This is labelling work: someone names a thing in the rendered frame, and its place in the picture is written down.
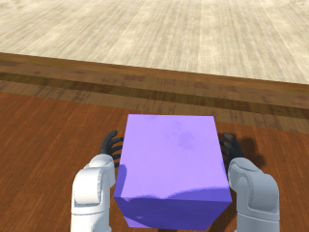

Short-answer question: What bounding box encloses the robot left hand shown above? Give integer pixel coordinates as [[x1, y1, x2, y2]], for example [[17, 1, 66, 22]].
[[98, 130, 125, 168]]

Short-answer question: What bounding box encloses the robot right hand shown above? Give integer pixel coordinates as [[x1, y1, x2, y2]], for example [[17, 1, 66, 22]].
[[218, 132, 244, 175]]

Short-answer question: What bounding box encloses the carton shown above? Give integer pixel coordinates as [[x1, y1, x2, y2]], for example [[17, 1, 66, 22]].
[[113, 114, 233, 231]]

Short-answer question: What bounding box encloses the robot right forearm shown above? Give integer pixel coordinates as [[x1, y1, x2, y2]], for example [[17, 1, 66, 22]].
[[228, 158, 280, 232]]

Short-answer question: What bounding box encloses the robot left forearm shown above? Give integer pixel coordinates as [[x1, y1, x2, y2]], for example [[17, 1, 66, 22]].
[[70, 154, 116, 232]]

